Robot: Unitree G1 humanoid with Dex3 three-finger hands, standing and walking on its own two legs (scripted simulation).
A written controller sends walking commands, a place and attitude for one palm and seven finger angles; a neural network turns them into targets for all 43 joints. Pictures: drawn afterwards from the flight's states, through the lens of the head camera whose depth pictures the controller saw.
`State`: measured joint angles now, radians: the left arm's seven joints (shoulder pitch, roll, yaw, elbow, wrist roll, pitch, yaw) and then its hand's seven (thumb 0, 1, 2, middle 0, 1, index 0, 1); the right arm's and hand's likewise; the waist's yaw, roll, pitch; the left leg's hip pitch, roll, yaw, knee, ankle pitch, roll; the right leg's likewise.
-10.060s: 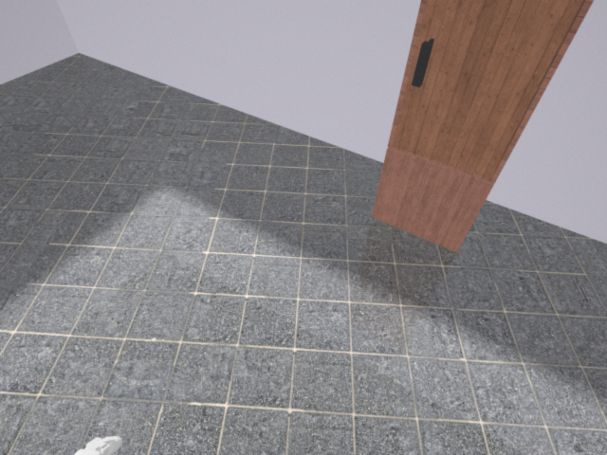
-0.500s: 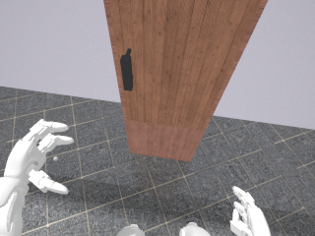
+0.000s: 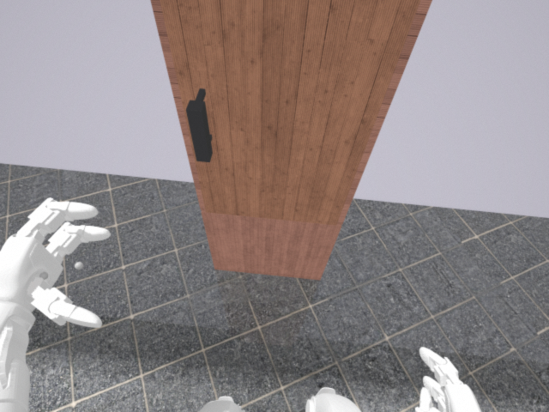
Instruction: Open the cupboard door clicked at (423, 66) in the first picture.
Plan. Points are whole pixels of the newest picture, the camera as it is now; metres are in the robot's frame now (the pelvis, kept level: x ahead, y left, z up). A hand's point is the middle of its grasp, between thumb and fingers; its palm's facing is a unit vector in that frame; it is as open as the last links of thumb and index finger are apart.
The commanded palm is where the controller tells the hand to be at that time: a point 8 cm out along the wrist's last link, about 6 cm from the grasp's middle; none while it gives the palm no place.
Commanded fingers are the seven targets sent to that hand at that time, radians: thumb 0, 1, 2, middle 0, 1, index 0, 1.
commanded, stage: raise the hand with hooked fingers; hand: left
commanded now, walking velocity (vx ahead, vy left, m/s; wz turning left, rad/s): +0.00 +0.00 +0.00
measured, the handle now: (203, 125) +0.59 +0.17 +0.04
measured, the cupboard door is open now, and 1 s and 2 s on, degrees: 0 0 0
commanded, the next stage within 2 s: move the hooked fingers beside the handle in 0.18 s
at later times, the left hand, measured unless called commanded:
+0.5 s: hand (94, 249) +0.31 +0.26 +0.06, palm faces -0.05 -1.00 -0.03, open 13.9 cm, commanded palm +0.29 +0.31 +0.06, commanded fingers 0.00 -0.50 0.30 -0.30 -1.20 -0.30 -1.20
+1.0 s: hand (123, 195) +0.40 +0.25 +0.06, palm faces -0.05 -1.00 -0.02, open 13.9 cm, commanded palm +0.38 +0.30 +0.06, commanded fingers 0.00 -0.50 0.30 -0.30 -1.20 -0.30 -1.20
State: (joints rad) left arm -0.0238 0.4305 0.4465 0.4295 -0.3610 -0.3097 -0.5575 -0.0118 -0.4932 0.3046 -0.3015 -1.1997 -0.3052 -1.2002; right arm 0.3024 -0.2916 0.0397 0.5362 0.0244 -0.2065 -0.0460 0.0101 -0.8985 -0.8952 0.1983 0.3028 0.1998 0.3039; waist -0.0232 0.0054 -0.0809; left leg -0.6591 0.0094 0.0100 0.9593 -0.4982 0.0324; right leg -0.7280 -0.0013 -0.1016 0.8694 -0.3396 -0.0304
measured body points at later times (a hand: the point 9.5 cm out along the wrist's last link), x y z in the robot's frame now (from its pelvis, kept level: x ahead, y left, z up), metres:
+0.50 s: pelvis -0.01 +0.00 +0.00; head +0.06 +0.01 +0.44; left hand +0.31 +0.31 +0.07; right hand +0.15 -0.25 -0.08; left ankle -0.01 +0.09 -0.69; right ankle +0.05 -0.11 -0.69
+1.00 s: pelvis +0.00 -0.01 -0.01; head +0.10 +0.01 +0.43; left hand +0.40 +0.31 +0.06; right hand +0.09 -0.27 -0.11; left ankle -0.01 +0.09 -0.69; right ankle +0.05 -0.11 -0.69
